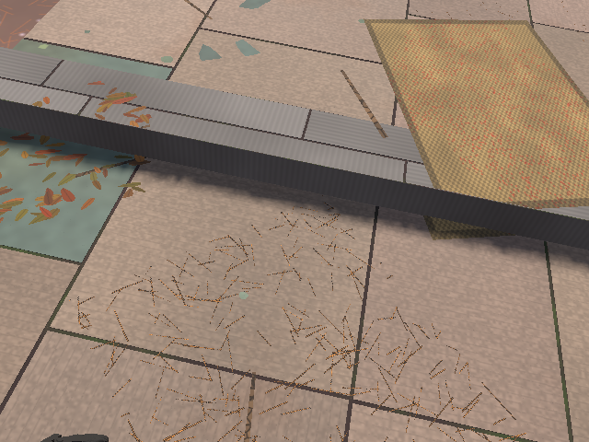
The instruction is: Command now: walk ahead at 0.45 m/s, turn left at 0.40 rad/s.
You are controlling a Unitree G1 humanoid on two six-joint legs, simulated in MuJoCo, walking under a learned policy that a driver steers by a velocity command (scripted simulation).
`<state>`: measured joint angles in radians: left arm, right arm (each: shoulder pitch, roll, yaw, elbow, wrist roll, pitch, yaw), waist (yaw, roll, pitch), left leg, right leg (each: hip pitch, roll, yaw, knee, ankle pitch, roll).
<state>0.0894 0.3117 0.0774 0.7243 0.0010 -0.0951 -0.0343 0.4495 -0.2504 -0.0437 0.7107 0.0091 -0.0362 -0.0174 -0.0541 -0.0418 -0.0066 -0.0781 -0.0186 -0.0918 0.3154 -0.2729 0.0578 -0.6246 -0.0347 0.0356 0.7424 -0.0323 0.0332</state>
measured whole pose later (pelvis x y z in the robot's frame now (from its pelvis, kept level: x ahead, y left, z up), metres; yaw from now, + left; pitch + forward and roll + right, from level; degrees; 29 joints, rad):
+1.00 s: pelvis +0.52 +0.01 -0.01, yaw -14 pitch +1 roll +2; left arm 0.14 0.31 0.07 0.69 0.03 0.01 -0.05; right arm 0.31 -0.27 -0.06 0.80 -0.03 -0.08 0.00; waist -0.04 -0.04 0.06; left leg -0.12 0.01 0.16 0.33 -0.23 0.01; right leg -0.63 -0.06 -0.01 0.83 -0.13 0.00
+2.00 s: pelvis +0.64 +0.00 -0.02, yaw -33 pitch -1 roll +0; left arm 0.17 0.26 0.05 0.79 0.01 0.04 0.01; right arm 0.16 -0.24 -0.01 0.80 -0.02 -0.03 0.00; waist 0.00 0.01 0.03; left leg -0.23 0.00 -0.02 0.53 -0.28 -0.01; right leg -0.23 0.02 0.09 0.52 -0.27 0.02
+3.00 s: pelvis +0.92 -0.15 -0.01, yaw -34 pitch -1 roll +0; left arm 0.27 0.24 0.03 1.00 0.03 -0.06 -0.02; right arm 0.23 -0.24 -0.04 0.92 -0.02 -0.06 0.01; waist 0.03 -0.03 0.07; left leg -0.25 -0.07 0.10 0.44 -0.17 0.11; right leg -0.38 -0.03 0.02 1.16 -0.28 -0.08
